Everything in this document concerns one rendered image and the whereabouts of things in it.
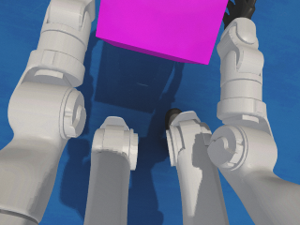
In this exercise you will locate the carton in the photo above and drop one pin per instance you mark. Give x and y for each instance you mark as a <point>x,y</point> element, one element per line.
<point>183,31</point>

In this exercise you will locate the right robot forearm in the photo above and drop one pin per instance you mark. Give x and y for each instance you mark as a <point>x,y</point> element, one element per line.
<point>241,77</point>

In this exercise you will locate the robot right hand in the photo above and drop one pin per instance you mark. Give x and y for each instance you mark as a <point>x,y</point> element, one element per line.
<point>241,9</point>

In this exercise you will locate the left robot thigh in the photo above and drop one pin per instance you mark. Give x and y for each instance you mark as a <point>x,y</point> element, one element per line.
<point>107,197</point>

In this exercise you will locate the left robot forearm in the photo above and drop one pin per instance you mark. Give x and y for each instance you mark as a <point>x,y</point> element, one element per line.
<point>62,44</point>

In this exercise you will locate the robot thigh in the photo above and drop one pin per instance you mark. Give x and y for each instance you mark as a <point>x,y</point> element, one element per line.
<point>107,197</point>
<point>201,192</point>

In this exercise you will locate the robot right upper arm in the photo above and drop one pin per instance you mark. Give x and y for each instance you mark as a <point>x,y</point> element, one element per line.
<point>246,158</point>

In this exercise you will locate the right robot thigh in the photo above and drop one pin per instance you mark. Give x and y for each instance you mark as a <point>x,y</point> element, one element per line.
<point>201,192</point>

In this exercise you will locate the robot left upper arm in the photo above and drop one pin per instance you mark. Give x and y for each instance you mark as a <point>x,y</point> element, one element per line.
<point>43,117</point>

